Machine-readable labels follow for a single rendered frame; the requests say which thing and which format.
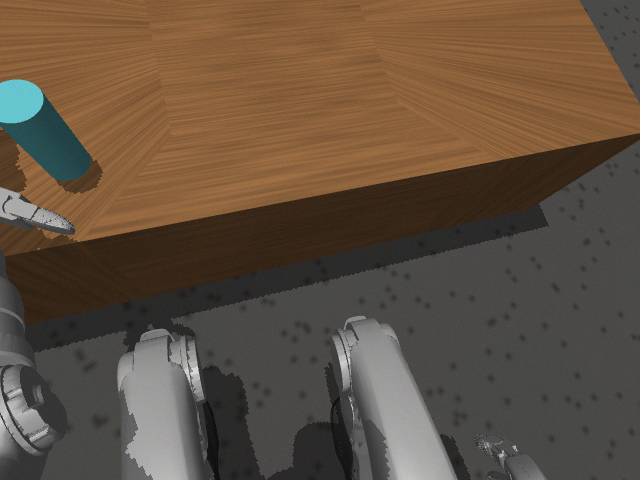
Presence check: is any left robot foot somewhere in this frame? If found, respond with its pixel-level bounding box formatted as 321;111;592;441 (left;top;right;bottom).
202;400;220;480

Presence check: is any right robot hand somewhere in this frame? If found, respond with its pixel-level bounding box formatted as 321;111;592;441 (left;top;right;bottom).
474;434;547;480

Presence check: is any left robot hand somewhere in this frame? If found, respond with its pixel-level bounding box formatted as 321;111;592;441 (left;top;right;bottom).
0;187;75;235

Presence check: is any right robot foot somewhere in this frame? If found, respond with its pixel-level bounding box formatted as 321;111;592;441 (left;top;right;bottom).
331;397;355;480

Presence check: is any can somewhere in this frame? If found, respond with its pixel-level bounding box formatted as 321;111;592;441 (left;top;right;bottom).
0;79;91;181

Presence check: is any left robot arm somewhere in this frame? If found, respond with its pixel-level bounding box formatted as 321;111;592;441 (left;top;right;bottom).
0;250;68;480

